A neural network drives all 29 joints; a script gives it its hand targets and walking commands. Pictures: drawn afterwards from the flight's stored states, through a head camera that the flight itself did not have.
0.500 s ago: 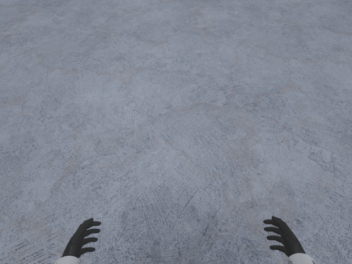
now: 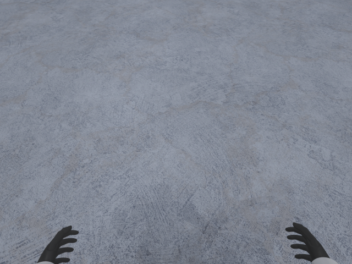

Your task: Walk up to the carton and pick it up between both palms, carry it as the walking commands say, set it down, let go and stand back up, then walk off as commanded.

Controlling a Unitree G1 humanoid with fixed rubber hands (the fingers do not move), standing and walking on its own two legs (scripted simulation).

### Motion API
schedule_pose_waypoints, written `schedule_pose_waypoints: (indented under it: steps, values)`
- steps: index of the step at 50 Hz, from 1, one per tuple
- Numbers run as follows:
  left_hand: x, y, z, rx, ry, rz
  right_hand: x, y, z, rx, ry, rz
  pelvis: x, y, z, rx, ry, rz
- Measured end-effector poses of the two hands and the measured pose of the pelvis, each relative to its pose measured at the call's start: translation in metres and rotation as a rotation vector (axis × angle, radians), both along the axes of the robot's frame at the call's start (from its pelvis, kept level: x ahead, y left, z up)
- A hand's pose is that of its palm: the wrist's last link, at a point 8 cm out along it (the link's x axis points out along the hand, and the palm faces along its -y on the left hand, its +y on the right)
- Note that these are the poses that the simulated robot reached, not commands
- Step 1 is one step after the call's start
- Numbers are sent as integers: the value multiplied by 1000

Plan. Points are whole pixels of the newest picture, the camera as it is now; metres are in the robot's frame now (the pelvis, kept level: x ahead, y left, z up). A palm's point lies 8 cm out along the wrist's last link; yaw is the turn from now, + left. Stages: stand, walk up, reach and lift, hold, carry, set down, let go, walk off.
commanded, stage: stand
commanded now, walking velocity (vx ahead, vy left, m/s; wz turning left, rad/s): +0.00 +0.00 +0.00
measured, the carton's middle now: out of the picture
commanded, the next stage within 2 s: walk up in 0.62 s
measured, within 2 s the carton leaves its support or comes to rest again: neither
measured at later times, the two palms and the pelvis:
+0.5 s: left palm out of the picture +0.12 +0.31 -0.07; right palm out of the picture +0.12 -0.30 -0.07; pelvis +0.00 +0.00 +0.02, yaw +0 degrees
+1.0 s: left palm out of the picture +0.11 +0.26 -0.10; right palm out of the picture +0.06 -0.31 -0.11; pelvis -0.02 -0.01 +0.01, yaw -6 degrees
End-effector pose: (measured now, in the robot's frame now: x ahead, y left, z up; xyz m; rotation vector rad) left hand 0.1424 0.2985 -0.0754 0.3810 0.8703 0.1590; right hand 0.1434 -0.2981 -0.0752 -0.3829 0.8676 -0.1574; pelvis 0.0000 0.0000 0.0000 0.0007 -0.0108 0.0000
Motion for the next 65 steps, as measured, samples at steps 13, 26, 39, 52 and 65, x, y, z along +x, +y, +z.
schedule_pose_waypoints:
  steps: [13,26,39,52,65]
  values:
    - [-11,4,0,-2,71,22,-11,-3,1,2,69,-22,0,0,11,0,-13,0]
    - [-23,7,3,-4,133,48,-22,-6,3,5,130,-48,-1,0,21,1,-25,0]
    - [-38,11,1,1,193,75,-37,-10,1,2,190,-76,-3,0,26,0,-29,-1]
    - [-38,-52,-26,-63,244,-2,-90,-7,-44,105,233,-241,-20,-16,4,15,-2,-128]
    - [-27,-58,-16,-66,252,-90,-148,24,-27,166,210,-379,-40,1,20,26,56,-246]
